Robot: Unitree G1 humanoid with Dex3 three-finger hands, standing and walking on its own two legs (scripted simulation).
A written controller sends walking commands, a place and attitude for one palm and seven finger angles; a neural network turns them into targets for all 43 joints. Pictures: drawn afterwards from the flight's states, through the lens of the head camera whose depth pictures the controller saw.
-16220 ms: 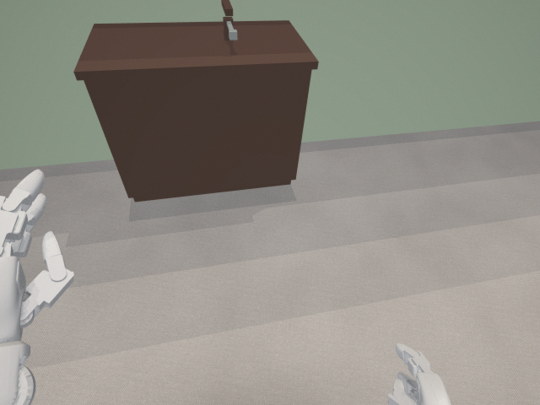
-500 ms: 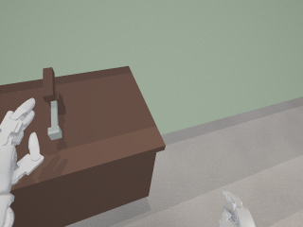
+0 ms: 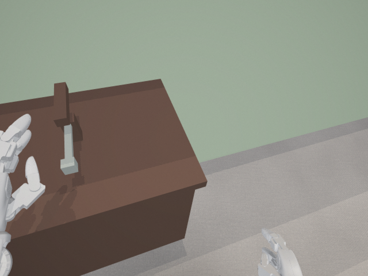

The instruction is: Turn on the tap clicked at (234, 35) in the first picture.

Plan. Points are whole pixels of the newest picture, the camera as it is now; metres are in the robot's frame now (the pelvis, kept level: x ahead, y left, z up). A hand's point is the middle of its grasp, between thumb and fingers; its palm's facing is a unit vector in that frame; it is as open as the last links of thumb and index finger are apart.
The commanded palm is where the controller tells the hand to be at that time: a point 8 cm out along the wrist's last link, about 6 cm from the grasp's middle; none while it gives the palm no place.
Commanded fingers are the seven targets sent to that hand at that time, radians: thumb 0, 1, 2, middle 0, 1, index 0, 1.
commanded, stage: come to a stop and stand still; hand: left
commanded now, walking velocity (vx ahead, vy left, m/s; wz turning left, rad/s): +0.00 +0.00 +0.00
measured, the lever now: (69, 165) +0.32 +0.29 +0.03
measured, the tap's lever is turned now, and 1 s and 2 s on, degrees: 0 0 0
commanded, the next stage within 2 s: look again from close up in 0.48 s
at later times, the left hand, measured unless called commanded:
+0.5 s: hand (35, 181) +0.22 +0.26 +0.16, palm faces +0.39 -0.85 -0.35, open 7.4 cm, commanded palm +0.16 +0.28 +0.18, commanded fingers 0.00 0.90 0.90 -0.20 -0.30 -0.20 -0.30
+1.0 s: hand (26, 192) +0.19 +0.25 +0.17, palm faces +0.42 -0.84 -0.36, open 7.4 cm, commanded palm +0.14 +0.28 +0.18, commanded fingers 0.00 0.90 0.90 -0.20 -0.30 -0.20 -0.30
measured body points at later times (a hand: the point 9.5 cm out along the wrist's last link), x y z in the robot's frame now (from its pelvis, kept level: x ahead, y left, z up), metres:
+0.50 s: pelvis +0.00 +0.00 +0.00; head +0.03 +0.03 +0.45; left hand +0.19 +0.30 +0.18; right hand +0.19 -0.22 -0.06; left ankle -0.01 +0.07 -0.74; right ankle +0.02 -0.14 -0.74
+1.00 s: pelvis -0.02 +0.00 +0.00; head +0.00 +0.03 +0.45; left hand +0.17 +0.30 +0.18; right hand +0.16 -0.22 -0.07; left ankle -0.01 +0.07 -0.74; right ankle +0.02 -0.14 -0.74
